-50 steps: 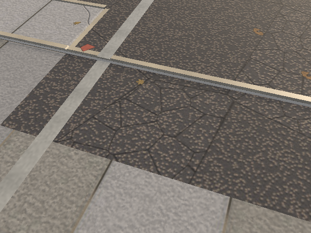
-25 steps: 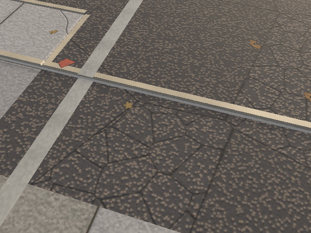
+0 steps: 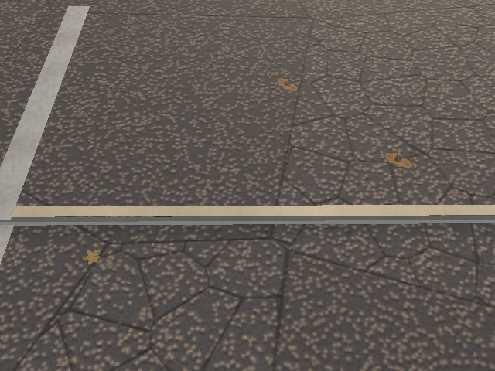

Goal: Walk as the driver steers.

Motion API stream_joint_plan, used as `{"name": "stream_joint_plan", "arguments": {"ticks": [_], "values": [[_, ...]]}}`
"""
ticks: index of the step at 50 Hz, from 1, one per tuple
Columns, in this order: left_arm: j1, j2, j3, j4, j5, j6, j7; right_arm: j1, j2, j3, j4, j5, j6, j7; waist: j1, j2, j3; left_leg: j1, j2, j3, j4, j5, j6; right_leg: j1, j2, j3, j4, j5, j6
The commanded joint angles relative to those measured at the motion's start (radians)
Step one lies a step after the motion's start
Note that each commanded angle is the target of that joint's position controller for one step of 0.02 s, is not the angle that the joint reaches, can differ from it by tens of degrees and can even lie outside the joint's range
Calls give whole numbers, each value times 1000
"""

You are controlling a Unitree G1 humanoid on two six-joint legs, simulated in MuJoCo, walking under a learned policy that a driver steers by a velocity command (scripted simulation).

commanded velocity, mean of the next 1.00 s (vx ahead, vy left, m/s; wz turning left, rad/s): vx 0.20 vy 0.00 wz -0.43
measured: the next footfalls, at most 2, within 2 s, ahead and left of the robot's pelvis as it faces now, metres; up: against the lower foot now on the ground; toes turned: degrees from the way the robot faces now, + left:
left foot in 0.42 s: +0.41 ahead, +0.07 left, +0.00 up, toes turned -16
right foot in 0.86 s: +0.25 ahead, -0.10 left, +0.00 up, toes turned -27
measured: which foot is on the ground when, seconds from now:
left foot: up 0.00-0.40, down 0.42-0.88, up 0.90-1.00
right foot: down 0.00-0.42, up 0.44-0.84, down 0.86-1.00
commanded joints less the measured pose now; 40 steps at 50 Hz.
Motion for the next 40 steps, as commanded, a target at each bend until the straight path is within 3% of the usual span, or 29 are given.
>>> {"name": "stream_joint_plan", "arguments": {"ticks": [1, 3, 6, 8, 11, 15, 17, 19, 20, 21, 22, 23, 24, 25, 27, 30, 33, 36, 40], "values": [[72, 95, 17, -29, -19, -23, 19, 19, -97, -17, -86, -29, 3, 4, -18, 43, -70, -255, 64, -86, -54, 58, -22, 229, -301, 401, -308, 325, -155], [107, 111, 16, -22, -29, -44, 19, 9, -88, -16, -101, -40, 35, 13, -29, 20, -74, -241, 62, -70, -115, 60, -49, 200, -262, 357, -311, 422, -148], [178, 144, 21, -18, -27, -49, 18, -104, -91, -13, -151, -37, 53, 20, 2, -19, -53, -310, 59, -45, -229, 160, -76, 199, -229, 340, -323, 450, -115], [230, 145, 20, -18, -25, -45, 16, -193, -102, -12, -185, -33, 57, 22, 36, -41, -41, -366, 50, -42, -310, 227, -81, 236, -223, 358, -325, 450, -88], [278, 151, 17, -20, -23, -35, 23, -271, -102, -4, -222, -26, 54, 20, 60, -57, -41, -370, 7, -32, -421, 279, -76, 291, -204, 335, -242, 725, -42], [322, 154, 16, -28, -13, -15, 36, -356, -103, 13, -265, -11, 44, 14, 95, -96, -64, -318, -66, -25, -569, 305, -50, 354, -190, 359, -145, 830, -10], [297, 160, 19, -45, -4, -8, 44, -323, -126, 13, -264, -7, 34, 7, 73, -110, -75, -221, -94, -46, -665, 288, -27, 356, -186, 389, -81, 838, 14], [211, 189, 27, -81, -4, -16, 44, -163, -176, -1, -221, -6, 21, -8, -6, -124, -127, 7, -120, -61, -779, 297, 11, 303, -164, 418, 47, 885, 60], [163, 193, 28, -99, -20, -27, 35, -39, -196, -8, -195, -11, 4, -19, -82, -96, -170, 189, -72, -85, -886, 464, 34, 235, -126, 411, 202, 799, 82], [175, 122, 9, -147, -46, -36, 31, 75, -263, -19, -190, -30, -7, -30, -99, 42, -313, 458, 177, -259, -813, 861, 85, 76, -58, 346, 476, 314, 107], [385, 63, 4, -146, -81, -20, 50, 41, -302, -23, -221, -28, 8, -18, 9, 230, -473, 653, 499, -549, -728, 1377, 254, -125, 90, 234, 761, -554, 118], [395, 160, 17, -105, -27, 3, 57, -1, -242, -23, -239, 2, 28, -14, 17, 130, -487, 524, 457, -597, -782, 1163, 286, -143, 7, 223, 843, -426, 115], [304, 178, 25, -108, -4, 20, 46, -77, -150, 3, -259, 7, 37, -18, 21, 54, -338, 372, 368, -450, -842, 924, 256, -156, -27, 210, 824, -342, 130], [250, 161, 23, -120, 6, 32, 33, -135, -106, 20, -263, 3, 44, -21, 35, 46, -223, 254, 288, -334, -899, 754, 212, -168, -60, 191, 770, -301, 142], [236, 133, 19, -128, 11, 66, 5, -149, -129, 19, -257, -5, 53, -32, 46, 130, -137, 103, 209, -197, -970, 626, 189, -124, -78, 162, 742, -245, 169], [219, 116, 13, -152, 0, 85, -6, -131, -159, 7, -249, -17, 49, -29, 57, 122, -153, 61, 208, -123, -991, 584, 209, -110, -77, 141, 698, -210, 174], [146, 113, 5, -188, 7, 99, -14, -126, -170, 0, -251, -17, 57, -28, 44, 132, -146, 64, 225, -92, -1025, 364, 209, -137, -112, 122, 586, -167, 172], [73, 93, -12, -226, 6, 105, -28, -114, -190, -8, -249, -18, 70, -23, 17, 145, -136, 37, 221, -65, -1040, 201, 195, -67, -131, 100, 404, -168, 163], [82, 75, -32, -223, 1, 90, -17, -73, -206, -11, -222, -19, 90, 1, 4, 141, -145, 38, 219, -94, -998, 179, 188, 76, -90, 65, 148, -206, 126]]}}
Velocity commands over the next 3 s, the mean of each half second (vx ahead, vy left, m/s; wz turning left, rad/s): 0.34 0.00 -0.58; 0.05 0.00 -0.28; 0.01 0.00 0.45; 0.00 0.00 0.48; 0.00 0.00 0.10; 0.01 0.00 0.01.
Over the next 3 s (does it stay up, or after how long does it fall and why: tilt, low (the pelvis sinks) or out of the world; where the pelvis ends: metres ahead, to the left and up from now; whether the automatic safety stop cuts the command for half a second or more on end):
stays up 0.23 0.03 0.02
